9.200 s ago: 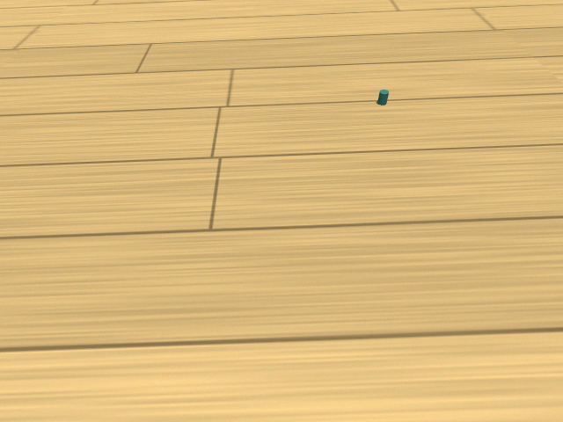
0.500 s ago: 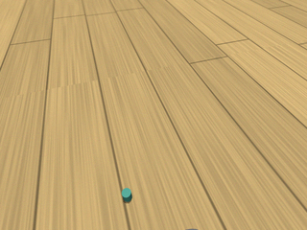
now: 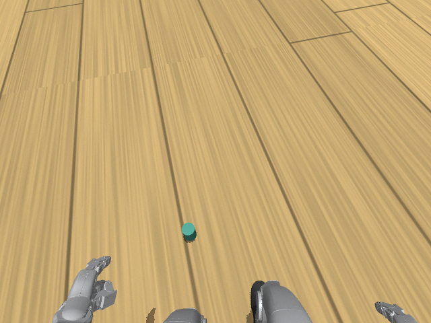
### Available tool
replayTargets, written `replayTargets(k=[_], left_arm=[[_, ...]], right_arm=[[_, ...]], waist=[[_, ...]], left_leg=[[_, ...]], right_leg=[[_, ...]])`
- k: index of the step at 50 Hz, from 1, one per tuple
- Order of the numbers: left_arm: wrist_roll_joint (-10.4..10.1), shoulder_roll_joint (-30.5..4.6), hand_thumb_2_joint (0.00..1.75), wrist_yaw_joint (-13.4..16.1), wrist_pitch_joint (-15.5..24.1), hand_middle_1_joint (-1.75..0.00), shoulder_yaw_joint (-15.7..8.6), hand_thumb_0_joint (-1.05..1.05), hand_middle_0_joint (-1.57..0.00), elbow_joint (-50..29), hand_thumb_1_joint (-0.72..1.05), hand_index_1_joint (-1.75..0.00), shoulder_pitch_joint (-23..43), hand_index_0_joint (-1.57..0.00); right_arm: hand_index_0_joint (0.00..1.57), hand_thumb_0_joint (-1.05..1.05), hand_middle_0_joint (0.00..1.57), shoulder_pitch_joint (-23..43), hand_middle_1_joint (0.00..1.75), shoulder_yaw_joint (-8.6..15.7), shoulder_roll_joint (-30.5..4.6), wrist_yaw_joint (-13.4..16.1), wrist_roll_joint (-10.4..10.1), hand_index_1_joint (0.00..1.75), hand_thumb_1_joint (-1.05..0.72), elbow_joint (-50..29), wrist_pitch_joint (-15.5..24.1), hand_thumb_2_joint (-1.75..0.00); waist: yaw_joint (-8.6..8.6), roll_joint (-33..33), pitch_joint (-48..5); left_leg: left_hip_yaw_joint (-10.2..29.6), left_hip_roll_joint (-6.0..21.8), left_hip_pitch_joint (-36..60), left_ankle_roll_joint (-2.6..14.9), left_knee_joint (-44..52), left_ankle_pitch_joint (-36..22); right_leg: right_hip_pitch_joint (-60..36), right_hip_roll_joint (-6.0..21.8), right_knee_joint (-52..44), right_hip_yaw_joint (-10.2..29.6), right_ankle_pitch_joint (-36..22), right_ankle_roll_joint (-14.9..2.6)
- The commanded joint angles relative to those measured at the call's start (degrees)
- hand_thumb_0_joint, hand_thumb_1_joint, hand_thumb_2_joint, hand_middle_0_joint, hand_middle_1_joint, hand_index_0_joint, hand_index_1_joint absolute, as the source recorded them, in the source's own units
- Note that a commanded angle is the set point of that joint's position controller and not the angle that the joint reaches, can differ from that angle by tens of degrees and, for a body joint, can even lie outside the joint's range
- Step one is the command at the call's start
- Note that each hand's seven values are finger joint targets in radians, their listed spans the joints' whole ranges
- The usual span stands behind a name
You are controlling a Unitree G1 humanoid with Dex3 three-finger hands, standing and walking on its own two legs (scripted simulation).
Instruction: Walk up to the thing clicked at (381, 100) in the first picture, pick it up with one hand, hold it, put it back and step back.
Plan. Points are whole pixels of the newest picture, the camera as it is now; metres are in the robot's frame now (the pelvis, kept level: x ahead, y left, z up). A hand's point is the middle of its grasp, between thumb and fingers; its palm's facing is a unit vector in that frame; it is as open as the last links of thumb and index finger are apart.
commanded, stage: walk up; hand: left
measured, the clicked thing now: (189, 231) +0.51 +0.17 -0.70
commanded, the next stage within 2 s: none
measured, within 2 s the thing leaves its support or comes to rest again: neither
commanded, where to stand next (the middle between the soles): +0.11 -0.02 m, yaw -4 degrees
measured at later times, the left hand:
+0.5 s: hand out of the picture +0.00 +0.26 -0.13, palm faces -0.08 -0.92 -0.38, open 7.4 cm
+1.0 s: hand out of the picture +0.08 +0.25 -0.11, palm faces -0.10 -0.93 -0.36, open 7.4 cm
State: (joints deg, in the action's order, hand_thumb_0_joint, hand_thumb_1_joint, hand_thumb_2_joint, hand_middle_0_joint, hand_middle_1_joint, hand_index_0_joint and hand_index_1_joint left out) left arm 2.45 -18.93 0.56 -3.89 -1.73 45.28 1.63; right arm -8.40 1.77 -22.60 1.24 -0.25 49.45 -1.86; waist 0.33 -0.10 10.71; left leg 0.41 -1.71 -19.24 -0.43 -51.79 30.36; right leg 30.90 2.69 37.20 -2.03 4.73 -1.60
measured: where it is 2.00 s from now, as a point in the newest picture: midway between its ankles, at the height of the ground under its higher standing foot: outside the picture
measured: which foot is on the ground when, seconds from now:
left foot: up 0.00-0.00, down 0.02-1.00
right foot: down 0.00-0.06, up 0.08-0.34, down 0.36-1.00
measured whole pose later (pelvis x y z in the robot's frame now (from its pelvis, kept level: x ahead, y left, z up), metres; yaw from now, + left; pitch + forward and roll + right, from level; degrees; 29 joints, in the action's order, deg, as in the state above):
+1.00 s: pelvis -0.04 +0.00 +0.04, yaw -4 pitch -1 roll +0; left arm 1.1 -20.8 -0.6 2.3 -0.5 62.1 -6.3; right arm -7.8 2.7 -21.6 -2.6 1.6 61.3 0.3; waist -0.8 -0.2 1.5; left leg -1.6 0.2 -11.5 1.4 -27.7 17.7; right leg 8.0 0.6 26.3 3.2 18.8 -0.2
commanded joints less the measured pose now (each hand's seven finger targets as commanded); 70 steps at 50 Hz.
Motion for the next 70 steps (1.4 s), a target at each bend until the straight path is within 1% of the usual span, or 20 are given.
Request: replayTargets(k=[1,3,6,12,16,18,20,25,28,43,45,47,49,52,54,57,58,59,60,70], left_arm=[[-1.4,-16.0,0.9,0.4,-0.3,-0.3,-4.5,0.0,-0.2,-1.5,0.9,-0.3,-5.1,-0.2],[-1.6,-16.3,0.9,1.3,0.7,-0.3,-5.5,0.0,-0.2,-2.1,0.9,-0.3,0.1,-0.2],[-2.7,-14.9,0.9,0.9,0.9,-0.3,-5.5,0.0,-0.2,1.5,0.9,-0.3,-7.2,-0.2],[-1.8,-14.1,0.9,-0.4,3.9,-0.3,-4.2,0.0,-0.2,0.5,0.9,-0.3,-7.1,-0.2],[-1.4,-11.9,0.9,0.2,5.7,-0.3,-3.3,0.0,-0.2,5.9,0.9,-0.3,-14.7,-0.2],[-0.2,-16.8,0.9,1.0,7.2,-0.3,-4.2,0.0,-0.2,6.9,0.9,-0.3,-15.9,-0.2],[-0.8,-21.3,0.9,0.6,7.2,-0.3,-4.3,0.0,-0.2,5.6,0.9,-0.3,-11.2,-0.2],[-2.2,-14.2,0.9,-0.1,6.7,-0.3,-1.8,0.0,-0.2,6.8,0.9,-0.3,-9.4,-0.2],[-1.6,-14.5,0.9,-0.4,6.8,-0.3,-1.7,0.0,-0.2,8.8,0.9,-0.3,-9.3,-0.2],[-2.4,-13.5,0.9,0.0,6.7,-0.3,-0.7,0.0,-0.2,14.7,0.9,-0.3,-4.0,-0.2],[-2.4,-13.4,0.9,0.0,6.6,-0.3,-0.5,0.0,-0.2,14.9,0.9,-0.3,-2.8,-0.2],[-1.4,-17.3,0.9,-0.2,7.4,-0.3,-2.1,0.0,-0.2,14.8,0.9,-0.3,-9.7,-0.2],[-0.8,-18.1,0.9,-0.2,7.7,-0.3,-2.7,0.0,-0.2,14.3,0.9,-0.3,-10.5,-0.2],[-0.3,-21.1,0.9,0.4,8.7,-0.3,-4.1,0.0,-0.2,13.4,0.9,-0.3,-15.4,-0.2],[-0.5,-21.7,0.9,0.7,9.2,-0.3,-4.8,0.0,-0.2,11.3,0.9,-0.3,-15.4,-0.2],[-1.7,-16.3,0.9,0.3,7.7,-0.3,-2.3,0.0,-0.2,8.2,0.9,-0.3,-5.3,-0.2],[-3.0,-12.1,0.9,0.4,6.8,-0.3,-1.1,0.0,-0.2,7.2,0.9,-0.3,-4.1,-0.2],[-3.8,-10.4,0.9,0.7,5.7,-0.3,-0.8,0.0,-0.2,7.2,0.9,-0.3,-6.6,-0.2],[-3.4,-13.8,0.9,1.2,4.6,-0.3,-1.5,0.0,-0.2,9.0,0.9,-0.3,-8.6,-0.2],[-2.7,-14.0,0.9,0.7,0.3,-0.3,-2.9,0.0,-0.2,7.3,0.9,-0.3,-12.4,-0.2]], right_arm=[[0.2,0.0,0.2,-13.6,0.3,4.8,-11.7,-0.2,2.6,0.3,-0.9,1.5,0.3,-0.9],[0.2,0.0,0.2,-3.9,0.3,6.6,-22.0,-0.9,2.8,0.3,-0.9,-2.9,0.3,-0.9],[0.2,0.0,0.2,5.7,0.3,4.7,-15.0,0.3,3.3,0.3,-0.9,-5.3,2.3,-0.9],[0.2,0.0,0.2,-4.4,0.3,5.3,-13.1,-0.3,2.9,0.3,-0.9,-3.5,3.3,-0.9],[0.2,0.0,0.2,-2.2,0.3,4.4,-14.1,-0.9,2.5,0.3,-0.9,-3.4,2.1,-0.9],[0.2,0.0,0.2,-4.1,0.3,2.6,-8.9,-1.2,1.2,0.3,-0.9,-3.8,2.0,-0.9],[0.2,0.0,0.2,-0.3,0.3,3.5,-10.6,-0.6,1.1,0.3,-0.9,-2.6,1.9,-0.9],[0.2,0.0,0.2,0.1,0.3,3.5,-12.4,-1.2,1.2,0.3,-0.9,0.9,4.1,-0.9],[0.2,0.0,0.2,3.2,0.3,2.7,-11.7,-2.0,1.0,0.3,-0.9,2.6,3.7,-0.9],[0.2,0.0,0.2,5.6,0.3,1.7,-9.7,-1.3,0.6,0.3,-0.9,9.8,4.7,-0.9],[0.2,0.0,0.2,5.7,0.3,1.6,-9.5,-1.3,0.8,0.3,-0.9,10.3,4.6,-0.9],[0.2,0.0,0.2,3.1,0.3,4.3,-13.1,-3.1,2.2,0.3,-0.9,7.8,3.6,-0.9],[0.2,0.0,0.2,4.8,0.3,4.3,-11.9,-4.0,2.4,0.3,-0.9,5.8,2.9,-0.9],[0.2,0.0,0.2,8.7,0.3,4.0,-9.7,-4.7,3.1,0.3,-0.9,2.2,3.4,-0.9],[0.2,0.0,0.2,5.8,0.3,4.2,-10.6,-4.8,2.9,0.3,-0.9,1.1,4.0,-0.9],[0.2,0.0,0.2,-2.2,0.3,4.2,-8.1,-3.4,1.4,0.3,-0.9,5.4,5.4,-0.9],[0.2,0.0,0.2,-5.3,0.3,5.4,-12.3,-2.4,1.7,0.3,-0.9,6.7,5.8,-0.9],[0.2,0.0,0.2,-5.3,0.3,5.7,-16.0,-1.6,1.5,0.3,-0.9,5.7,6.2,-0.9],[0.2,0.0,0.2,-4.7,0.3,5.4,-15.8,-1.1,0.6,0.3,-0.9,5.7,6.1,-0.9],[0.2,0.0,0.2,3.0,0.3,5.1,-14.9,2.3,0.3,0.3,-0.9,1.0,3.5,-0.9]], waist=[[-1.1,6.5,-13.6],[-4.56,-17.4,-5.3],[2.24,-2.0,-5.0],[-3.85,-10.5,-14.1],[0.06,-9.5,-12.0],[-0.55,0.9,-13.2],[-0.71,7.1,-9.5],[-1.54,2.4,-10.9],[-0.48,2.5,-7.1],[-0.41,-0.4,-13.5],[-0.69,-0.4,-13.3],[0.06,-3.6,-13.1],[0.8,-0.4,-5.7],[3.4,9.8,-3.0],[2.54,8.7,-6.5],[-3.93,7.8,-10.5],[-5.48,-1.6,-12.5],[-4.49,-8.2,-14.2],[-3.03,-3.5,-14.8],[-0.18,-7.2,-11.9]], left_leg=[[2.1,0.7,8.9,3.11,20.4,-6.6],[35.8,26.1,-11.7,17.54,40.6,5.1],[17.5,15.8,-7.4,11.04,30.4,-19.2],[12.7,14.9,19.1,12.19,23.7,-23.1],[6.8,12.7,7.7,10.17,17.0,-28.7],[4.7,8.2,-4.7,4.28,9.0,-21.5],[2.3,4.3,-0.3,2.17,6.6,0.9],[11.6,9.9,10.2,5.31,26.9,-15.4],[9.6,8.9,2.4,4.81,29.3,-3.0],[4.5,8.5,12.1,2.53,32.2,-29.3],[4.2,8.3,12.2,2.27,33.1,-27.7],[5.4,6.6,9.0,5.09,30.3,3.0],[6.8,6.2,-1.8,5.18,27.8,7.3],[1.6,3.9,-17.0,2.35,11.8,-6.5],[3.6,5.9,-15.9,2.42,12.2,-3.5],[-0.9,2.8,9.5,2.22,30.6,-21.3],[8.6,9.5,20.0,3.36,32.1,-41.9],[20.8,20.0,22.3,8.53,33.6,-52.0],[19.1,22.4,19.7,13.05,28.6,-63.8],[6.6,18.6,12.3,13.03,25.2,-63.1]], right_leg=[[-2.4,9.3,-8.1,16.0,25.1,-4.78],[1.3,-6.1,22.7,6.9,30.2,0.92],[1.0,-8.7,37.1,15.0,20.6,-0.17],[0.9,-4.0,13.7,7.1,23.6,3.14],[-19.1,-4.9,-14.9,0.2,15.0,0.73],[-31.0,3.9,-16.8,17.9,4.4,-2.4],[-15.2,15.7,-14.9,30.3,6.4,-11.91],[-10.9,1.5,-8.4,10.0,6.6,-0.98],[-16.0,1.6,-14.3,11.4,21.1,-2.0],[-24.4,3.1,-17.6,8.4,-2.8,0.27],[-24.4,3.2,-17.9,8.7,-2.6,0.39],[-22.0,2.4,-15.0,10.2,25.7,-2.78],[-20.7,4.4,-17.5,15.6,34.2,-4.76],[-33.0,16.4,-24.2,29.5,19.4,-11.4],[-36.4,17.9,-19.4,26.9,1.0,-13.45],[-21.6,7.7,-7.3,8.8,-17.4,-4.93],[-11.9,0.7,2.9,4.6,-13.4,0.56],[-7.9,-4.1,9.2,5.3,10.4,2.59],[-12.0,-3.4,13.2,9.1,28.9,1.6],[-5.8,-5.1,25.1,9.7,20.8,2.26]])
